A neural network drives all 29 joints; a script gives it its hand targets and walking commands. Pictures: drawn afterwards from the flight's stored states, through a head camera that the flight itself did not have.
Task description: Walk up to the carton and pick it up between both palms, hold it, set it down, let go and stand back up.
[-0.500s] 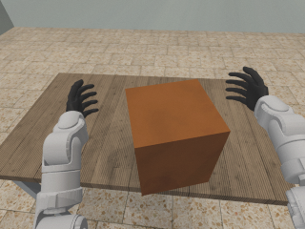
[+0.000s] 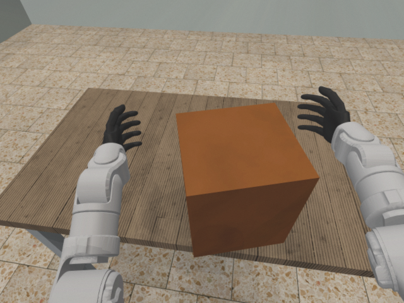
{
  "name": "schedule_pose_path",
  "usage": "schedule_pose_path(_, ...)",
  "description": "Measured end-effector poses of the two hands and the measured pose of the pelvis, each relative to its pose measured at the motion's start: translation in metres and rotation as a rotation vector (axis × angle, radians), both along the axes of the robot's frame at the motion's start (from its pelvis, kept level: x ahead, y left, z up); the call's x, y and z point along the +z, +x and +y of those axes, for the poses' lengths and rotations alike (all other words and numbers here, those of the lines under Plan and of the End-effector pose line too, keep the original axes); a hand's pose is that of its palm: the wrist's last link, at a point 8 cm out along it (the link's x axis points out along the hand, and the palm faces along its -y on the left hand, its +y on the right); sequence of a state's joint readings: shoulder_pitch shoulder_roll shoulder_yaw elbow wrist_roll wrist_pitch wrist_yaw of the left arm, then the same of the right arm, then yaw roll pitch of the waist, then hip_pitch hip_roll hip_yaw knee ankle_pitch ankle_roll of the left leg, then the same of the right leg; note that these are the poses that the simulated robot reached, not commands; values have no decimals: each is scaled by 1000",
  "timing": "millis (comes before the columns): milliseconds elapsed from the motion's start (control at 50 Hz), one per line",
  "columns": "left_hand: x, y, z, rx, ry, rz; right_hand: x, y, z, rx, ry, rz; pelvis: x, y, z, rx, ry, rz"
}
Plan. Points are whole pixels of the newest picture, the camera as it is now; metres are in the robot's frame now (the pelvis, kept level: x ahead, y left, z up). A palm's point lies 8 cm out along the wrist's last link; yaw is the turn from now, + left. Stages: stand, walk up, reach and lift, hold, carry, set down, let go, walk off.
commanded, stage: reach and lift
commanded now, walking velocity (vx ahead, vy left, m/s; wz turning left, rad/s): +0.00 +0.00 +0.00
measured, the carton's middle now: (233, 182) +0.39 +0.01 +0.03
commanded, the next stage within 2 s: none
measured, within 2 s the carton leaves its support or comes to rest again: neither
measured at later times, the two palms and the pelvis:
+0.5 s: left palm (133, 171) +0.35 +0.22 +0.07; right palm (312, 154) +0.45 -0.15 +0.08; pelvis +0.00 +0.00 +0.00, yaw -1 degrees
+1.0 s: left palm (154, 165) +0.37 +0.18 +0.08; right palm (304, 152) +0.44 -0.13 +0.09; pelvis +0.00 +0.00 +0.00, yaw -2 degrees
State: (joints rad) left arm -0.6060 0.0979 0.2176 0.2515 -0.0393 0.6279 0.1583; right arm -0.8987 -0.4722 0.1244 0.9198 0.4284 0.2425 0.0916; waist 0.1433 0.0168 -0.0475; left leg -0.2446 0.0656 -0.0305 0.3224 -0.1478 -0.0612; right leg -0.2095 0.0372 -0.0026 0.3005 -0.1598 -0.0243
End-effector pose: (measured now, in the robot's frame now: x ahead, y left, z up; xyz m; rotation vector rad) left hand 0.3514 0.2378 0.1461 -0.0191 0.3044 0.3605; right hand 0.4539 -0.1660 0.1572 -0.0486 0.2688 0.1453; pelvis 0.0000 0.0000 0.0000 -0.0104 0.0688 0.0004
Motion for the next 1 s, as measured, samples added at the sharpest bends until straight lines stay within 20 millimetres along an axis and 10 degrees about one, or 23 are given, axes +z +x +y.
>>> schedule_pose_path(400,-65,2,-14,-17,34,-34,-71,-7,16,19,-29,-5,-2,-1,2,-9,-3,86)
schedule_pose_path(1000,-64,16,-61,-30,0,-71,-70,-10,39,-23,-20,-2,-1,3,0,-29,-2,72)
